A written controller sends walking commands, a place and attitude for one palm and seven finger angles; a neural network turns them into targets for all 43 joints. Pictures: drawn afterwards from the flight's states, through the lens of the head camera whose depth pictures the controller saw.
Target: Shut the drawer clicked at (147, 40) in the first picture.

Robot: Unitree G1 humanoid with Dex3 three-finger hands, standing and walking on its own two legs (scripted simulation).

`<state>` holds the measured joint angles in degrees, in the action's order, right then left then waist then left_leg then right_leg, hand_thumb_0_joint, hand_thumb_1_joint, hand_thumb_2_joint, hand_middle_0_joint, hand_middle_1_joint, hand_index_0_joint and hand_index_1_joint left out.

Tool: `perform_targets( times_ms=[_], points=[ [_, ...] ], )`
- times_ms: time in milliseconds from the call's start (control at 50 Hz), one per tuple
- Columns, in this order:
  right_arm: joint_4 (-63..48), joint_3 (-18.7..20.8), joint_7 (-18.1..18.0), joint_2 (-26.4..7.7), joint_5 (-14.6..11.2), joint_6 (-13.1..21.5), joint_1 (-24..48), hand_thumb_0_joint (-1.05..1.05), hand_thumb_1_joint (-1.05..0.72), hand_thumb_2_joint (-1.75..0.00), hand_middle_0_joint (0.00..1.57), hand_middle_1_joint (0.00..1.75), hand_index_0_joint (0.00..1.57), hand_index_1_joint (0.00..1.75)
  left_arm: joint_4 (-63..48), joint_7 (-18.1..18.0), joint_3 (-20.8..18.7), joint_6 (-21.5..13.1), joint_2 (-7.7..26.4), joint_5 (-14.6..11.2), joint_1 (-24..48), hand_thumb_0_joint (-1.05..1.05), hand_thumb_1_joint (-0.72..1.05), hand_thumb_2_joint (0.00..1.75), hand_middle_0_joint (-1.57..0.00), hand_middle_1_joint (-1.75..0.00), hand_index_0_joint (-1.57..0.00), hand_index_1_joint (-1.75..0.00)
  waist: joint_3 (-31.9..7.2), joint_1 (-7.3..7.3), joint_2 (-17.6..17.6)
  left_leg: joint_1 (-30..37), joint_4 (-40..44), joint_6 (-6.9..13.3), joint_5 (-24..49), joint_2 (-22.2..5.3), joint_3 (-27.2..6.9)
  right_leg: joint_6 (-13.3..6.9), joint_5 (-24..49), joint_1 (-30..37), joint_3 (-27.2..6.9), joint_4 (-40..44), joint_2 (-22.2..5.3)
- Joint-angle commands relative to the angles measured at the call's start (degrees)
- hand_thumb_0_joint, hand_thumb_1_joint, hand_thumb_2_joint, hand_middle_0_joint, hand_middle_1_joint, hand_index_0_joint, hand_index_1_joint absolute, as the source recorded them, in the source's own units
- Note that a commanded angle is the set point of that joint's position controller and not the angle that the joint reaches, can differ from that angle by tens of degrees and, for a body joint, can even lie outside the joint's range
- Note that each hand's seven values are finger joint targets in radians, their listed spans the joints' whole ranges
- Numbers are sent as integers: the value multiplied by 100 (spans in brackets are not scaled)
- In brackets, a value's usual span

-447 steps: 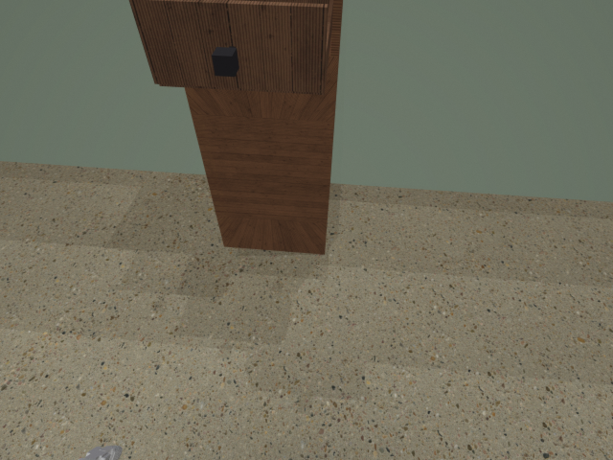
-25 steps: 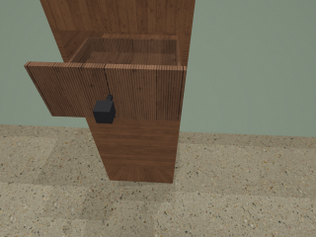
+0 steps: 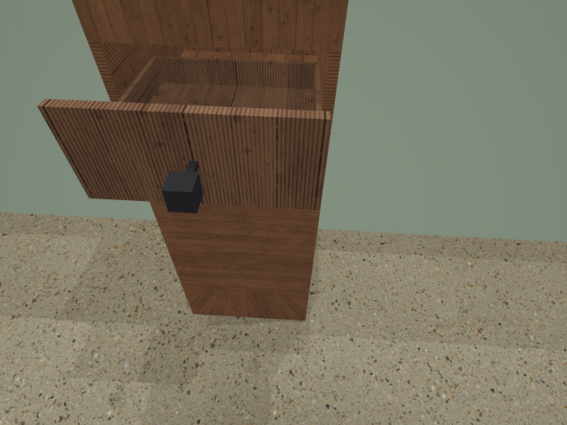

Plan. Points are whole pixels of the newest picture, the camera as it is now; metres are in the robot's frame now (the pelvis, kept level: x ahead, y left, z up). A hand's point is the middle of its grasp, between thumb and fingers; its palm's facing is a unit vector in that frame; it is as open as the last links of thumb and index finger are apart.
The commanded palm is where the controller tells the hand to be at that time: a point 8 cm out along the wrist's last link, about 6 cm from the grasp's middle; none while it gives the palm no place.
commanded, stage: look again from close up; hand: left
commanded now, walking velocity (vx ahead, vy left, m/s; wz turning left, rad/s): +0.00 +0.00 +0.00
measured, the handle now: (187, 182) +0.40 +0.17 +0.15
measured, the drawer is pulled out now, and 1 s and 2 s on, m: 0.21 0.21 0.21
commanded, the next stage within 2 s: raise the hand and make a fist in 0.20 s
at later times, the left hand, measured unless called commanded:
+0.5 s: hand (172, 392) +0.17 +0.16 -0.01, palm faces +0.24 -0.96 -0.14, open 6.9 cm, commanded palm +0.10 +0.19 -0.03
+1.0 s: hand (183, 365) +0.18 +0.13 +0.06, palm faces -0.01 -1.00 -0.08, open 4.5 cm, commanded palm +0.13 +0.19 +0.08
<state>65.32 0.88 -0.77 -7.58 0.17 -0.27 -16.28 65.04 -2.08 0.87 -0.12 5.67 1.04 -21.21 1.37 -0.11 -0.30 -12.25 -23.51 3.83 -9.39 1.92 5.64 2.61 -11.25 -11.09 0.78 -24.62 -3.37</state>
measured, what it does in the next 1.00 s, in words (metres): shifts its weight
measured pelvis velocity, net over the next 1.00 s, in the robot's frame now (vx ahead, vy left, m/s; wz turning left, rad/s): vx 0.02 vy -0.05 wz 0.08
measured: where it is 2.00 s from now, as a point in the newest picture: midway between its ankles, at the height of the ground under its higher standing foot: outside the picture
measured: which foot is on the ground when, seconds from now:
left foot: down 0.00-1.00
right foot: down 0.00-1.00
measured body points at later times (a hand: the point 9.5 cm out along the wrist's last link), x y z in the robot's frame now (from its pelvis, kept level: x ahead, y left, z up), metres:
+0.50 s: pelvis +0.00 -0.02 -0.02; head -0.02 -0.04 +0.43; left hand +0.15 +0.21 +0.00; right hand +0.09 -0.27 -0.13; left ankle +0.04 +0.07 -0.74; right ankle +0.02 -0.15 -0.74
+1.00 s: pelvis +0.02 -0.05 -0.04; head +0.02 -0.06 +0.41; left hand +0.17 +0.19 +0.07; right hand +0.25 -0.23 -0.10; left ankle +0.04 +0.07 -0.74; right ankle +0.02 -0.15 -0.74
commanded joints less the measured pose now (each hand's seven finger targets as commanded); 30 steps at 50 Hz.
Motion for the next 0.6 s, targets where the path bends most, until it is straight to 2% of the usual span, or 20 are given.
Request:
perform_targets(
  times_ms=[0, 100, 140, 220, 260, 280, 300, 320, 340, 360, 380, 400, 420, 440, 460, 480, 520, 540, 560, 580],
  points=[
    [-162, 117, -36, -592, 29, 90, -266, 0, -90, -90, 20, 30, 20, 30, -169, -67, -100, -91, 538, 15, -415, 0, 90, 90, -20, -30, -20, -30, 470, -6, 140, -233, 850, -199, -1141, -755, -954, -269, -495, -455, -319, 515, -233],
    [-151, 119, -31, -556, 40, 73, -314, 0, -90, -90, 20, 30, 20, 30, -199, -65, -117, -91, 528, 17, -412, 0, 90, 90, -20, -30, -20, -30, 536, -8, 93, -302, 838, -206, -1270, -756, -951, -276, -740, -601, -361, 560, -218],
    [-147, 120, -30, -552, 38, 75, -328, 0, -90, -90, 20, 30, 20, 30, -226, -66, -129, -94, 551, 20, -409, 0, 90, 90, -20, -30, -20, -30, 463, -3, 174, -276, 800, -207, -1199, -761, -932, -279, -666, -545, -360, 550, -213],
    [-142, 111, -35, -527, 47, 89, -342, 0, -90, -90, 20, 30, 20, 30, -240, -61, -137, -97, 541, 14, -371, 0, 90, 90, -20, -30, -20, -30, 452, -6, 31, -273, 821, -223, -1174, -770, -920, -293, -637, -552, -378, 537, -212],
    [-148, 101, -36, -531, 42, 96, -357, 0, -90, -90, 20, 30, 20, 30, -260, -62, -143, -95, 546, 17, -345, 0, 90, 90, -20, -30, -20, -30, 460, -6, 88, -314, 826, -220, -1138, -776, -934, -293, -555, -498, -369, 527, -212],
    [-622, 37, 6, -775, 46, 154, 102, 0, -90, -90, 20, 30, 20, 30, -157, -248, -101, -147, 818, 103, -385, 0, 90, 90, -20, -30, -20, -30, 611, 135, 580, -711, -237, -389, -626, -818, -557, -366, -109, -430, -218, 326, -310],
    [-2900, 89, -312, -1708, -220, 1017, -1, 0, -90, -90, 20, 30, 20, 30, -9318, -210, -432, -1426, 1781, -1121, 3648, 0, 90, 90, -22, -32, -22, -32, -2439, -736, -521, 1271, 173, -284, -379, -253, -536, -337, -191, -44, 288, -289, 308],
    [-2517, -110, -473, -1308, -293, 1655, 480, 0, -90, -90, 20, 30, 20, 30, -8247, -588, -545, -1160, 1589, -784, 1526, 0, 90, 90, -24, -34, -24, -34, -2322, -103, -1278, 935, 417, -333, -1243, -483, -754, -472, -800, -323, 408, -734, 369],
    [-2582, -51, -448, -995, -397, 1906, 488, 0, -90, -90, 20, 30, 20, 30, -7372, -808, 77, -385, 593, -783, -188, 0, 90, 90, -26, -37, -26, -37, -1164, -151, -1261, -118, 656, -473, -1985, -517, -1027, -416, -1109, -845, 558, -880, 399],
    [-2515, -87, -426, -1036, -479, 2030, 294, 0, -90, -90, 20, 30, 20, 30, -7348, -776, 751, -181, -261, -918, -443, 0, 90, 90, -28, -39, -28, -39, -433, -227, -913, -476, 489, -412, -2174, -445, -1010, -395, -904, -1033, 550, -803, 397],
    [-2815, -30, -462, -1208, -477, 2198, 397, 0, -90, -90, 20, 30, 20, 30, -8126, -694, 890, -412, -238, -1105, -198, 0, 90, 90, -30, -41, -30, -41, -16, -267, -832, -660, 250, -366, -2186, -380, -1048, -374, -1054, -1068, 531, -641, 366],
    [-2900, 13, -459, -1353, -399, 2318, 437, 0, -90, -90, 20, 30, 20, 30, -8151, -669, 702, -634, 114, -1015, -203, 0, 90, 90, -32, -43, -32, -43, 2, -387, -382, -825, -4, -359, -2240, -317, -1052, -350, -1402, -1269, 458, -551, 353],
    [-3022, 40, -423, -1337, -305, 2363, 413, 0, -90, -90, 20, 30, 20, 30, -7943, -572, 691, -891, 37, -987, -369, 0, 90, 90, -34, -45, -34, -45, 180, -434, 390, -1082, -322, -359, -2181, -228, -1056, -336, -1732, -1621, 509, -605, 381],
    [-3193, 131, -335, -1353, -273, 2380, 469, 0, -90, -90, 20, 30, 20, 30, -7445, -348, 620, -1154, -30, -985, -698, 0, 90, 90, -36, -47, -36, -47, 271, -321, 970, -1295, -606, -366, -2038, -173, -990, -324, -1999, -1820, 488, -624, 368],
    [-3320, 211, -229, -1347, -211, 2349, 527, 0, -90, -90, 20, 30, 20, 30, -7055, -47, 434, -1509, -8, -1016, -1130, 0, 90, 90, -38, -50, -38, -50, 276, -132, 1396, -1628, -876, -421, -1928, -167, -851, -336, -2330, -2049, 515, -800, 396],
    [-3506, 277, -122, -1339, -147, 2289, 653, 0, -90, -90, 20, 30, 20, 30, -6781, 344, 263, -1913, 31, -1153, -1631, 0, 90, 90, -40, -52, -40, -52, 186, 64, 1643, -1893, -1182, -446, -1735, -128, -681, -356, -2530, -2166, 461, -933, 399],
    [-3951, 421, 82, -1398, -82, 2048, 962, 0, -90, -90, 20, 30, 20, 30, -6555, 1167, -456, -2653, 566, -1349, -2169, 0, 90, 90, -44, -56, -44, -56, 49, 213, 1555, -2211, -1711, -500, -1571, -24, -458, -438, -2685, -2139, 231, -1099, 340],
    [-4115, 513, 158, -1413, -132, 1878, 1025, 0, -90, -90, 20, 30, 20, 30, -6273, 1458, -1048, -2791, 1087, -1302, -2463, 0, 90, 90, -46, -58, -46, -58, 59, 349, 1028, -2243, -1827, -505, -1525, 0, -401, -525, -2646, -1963, 5, -1130, 292],
    [-4484, 486, 162, -1400, -156, 1735, 1261, 0, -90, -90, 20, 30, 20, 30, -6758, 1576, -1159, -2711, 1203, -1322, -2489, 0, 90, 90, -48, -60, -48, -60, -95, 472, 694, -2324, -1826, -432, -1591, 65, -326, -520, -2557, -1812, -24, -1225, 244],
    [-4686, 463, 117, -1342, -225, 1599, 1361, 0, -90, -90, 20, 30, 20, 30, -7188, 1579, -1266, -2523, 1282, -1367, -2381, 0, 90, 90, -50, -62, -50, -62, -281, 532, 494, -2267, -1794, -365, -1578, 66, -285, -512, -2377, -1737, -23, -1340, 252]
  ],
)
